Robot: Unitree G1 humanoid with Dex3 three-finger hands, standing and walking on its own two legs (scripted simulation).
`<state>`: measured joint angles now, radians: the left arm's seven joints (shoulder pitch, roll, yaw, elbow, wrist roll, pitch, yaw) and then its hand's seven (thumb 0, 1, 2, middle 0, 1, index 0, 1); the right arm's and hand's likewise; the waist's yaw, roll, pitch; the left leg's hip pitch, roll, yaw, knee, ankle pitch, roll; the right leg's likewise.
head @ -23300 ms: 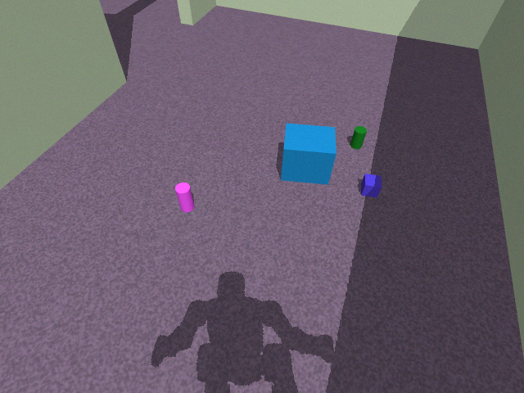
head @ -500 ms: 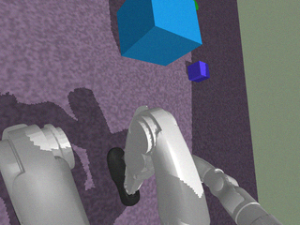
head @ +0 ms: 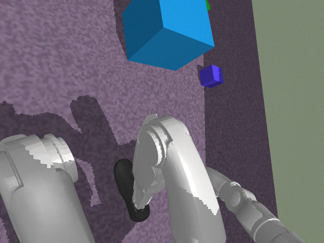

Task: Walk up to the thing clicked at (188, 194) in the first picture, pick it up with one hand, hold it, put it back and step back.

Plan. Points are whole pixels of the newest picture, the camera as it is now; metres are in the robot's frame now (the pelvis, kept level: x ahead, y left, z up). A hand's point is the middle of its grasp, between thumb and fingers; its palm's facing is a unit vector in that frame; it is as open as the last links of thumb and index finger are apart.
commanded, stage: withdraw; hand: left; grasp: from the side
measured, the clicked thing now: out of the picture +0.40 +0.29 -0.21
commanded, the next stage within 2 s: rise in 0.22 s
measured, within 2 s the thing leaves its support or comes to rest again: neither
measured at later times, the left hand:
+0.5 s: hand out of the picture +0.34 +0.38 -0.07, palm faces +0.37 -0.91 -0.20, open 17.4 cm
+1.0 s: hand out of the picture +0.24 +0.33 +0.12, palm faces +0.36 -0.82 -0.45, open 17.4 cm
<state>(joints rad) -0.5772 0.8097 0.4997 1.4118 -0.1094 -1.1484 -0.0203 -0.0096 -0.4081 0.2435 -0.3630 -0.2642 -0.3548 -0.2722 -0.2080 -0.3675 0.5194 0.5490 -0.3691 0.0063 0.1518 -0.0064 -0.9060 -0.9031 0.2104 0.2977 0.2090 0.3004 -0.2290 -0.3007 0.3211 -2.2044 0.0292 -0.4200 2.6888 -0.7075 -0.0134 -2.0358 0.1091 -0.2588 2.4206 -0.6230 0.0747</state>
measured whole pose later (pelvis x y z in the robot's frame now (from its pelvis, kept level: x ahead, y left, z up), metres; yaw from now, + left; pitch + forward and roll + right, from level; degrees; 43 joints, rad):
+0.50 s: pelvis +0.01 -0.01 +0.04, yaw +5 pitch +22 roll -14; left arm -0.45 0.72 0.49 0.96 -0.03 -0.62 -0.16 -0.01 -0.54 0.07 -0.08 -0.04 -0.07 -0.05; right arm -0.04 -0.29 0.21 0.59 -0.12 0.07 0.09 0.00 -0.90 -0.91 0.21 0.30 0.21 0.30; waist -0.11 -0.13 0.05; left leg -2.24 0.04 -0.25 2.50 -0.68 0.00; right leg -2.09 0.05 -0.16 2.34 -0.66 0.04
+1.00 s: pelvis +0.03 -0.03 +0.22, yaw +14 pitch +31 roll -4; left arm -0.01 0.43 0.28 0.35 0.01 0.00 0.05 -0.01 -0.52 0.06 -0.06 -0.06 -0.06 -0.06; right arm 0.07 -0.24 -0.01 0.53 0.05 0.12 -0.04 0.00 -0.90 -0.90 0.21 0.30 0.21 0.30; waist -0.03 0.00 -0.15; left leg -1.78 0.06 -0.08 1.87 -0.64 -0.02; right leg -1.73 0.00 -0.04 1.84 -0.66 0.01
